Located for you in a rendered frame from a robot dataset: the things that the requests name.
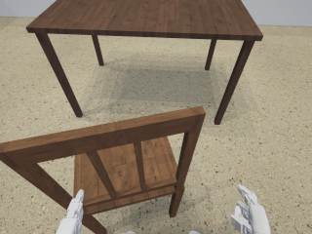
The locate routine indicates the chair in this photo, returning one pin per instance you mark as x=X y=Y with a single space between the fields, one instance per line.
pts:
x=116 y=164

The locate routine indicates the table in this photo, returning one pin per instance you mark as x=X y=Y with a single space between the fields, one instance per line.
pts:
x=183 y=19

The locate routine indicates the left robot hand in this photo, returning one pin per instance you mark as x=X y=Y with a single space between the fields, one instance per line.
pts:
x=72 y=223

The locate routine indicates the right robot hand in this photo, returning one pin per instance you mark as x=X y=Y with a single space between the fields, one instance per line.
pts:
x=255 y=219

